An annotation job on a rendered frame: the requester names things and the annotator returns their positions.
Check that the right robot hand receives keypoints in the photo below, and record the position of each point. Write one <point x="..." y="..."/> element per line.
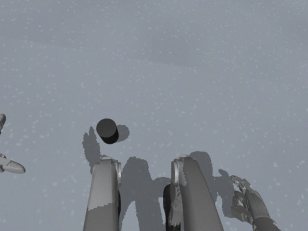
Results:
<point x="253" y="205"/>

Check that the can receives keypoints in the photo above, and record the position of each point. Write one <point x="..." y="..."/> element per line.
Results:
<point x="107" y="130"/>

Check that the right robot foot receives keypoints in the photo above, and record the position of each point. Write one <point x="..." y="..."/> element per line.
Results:
<point x="167" y="208"/>

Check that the right robot arm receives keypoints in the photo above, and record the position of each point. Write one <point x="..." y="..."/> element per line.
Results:
<point x="264" y="224"/>

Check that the left robot hand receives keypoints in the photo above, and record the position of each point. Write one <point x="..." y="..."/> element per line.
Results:
<point x="7" y="164"/>

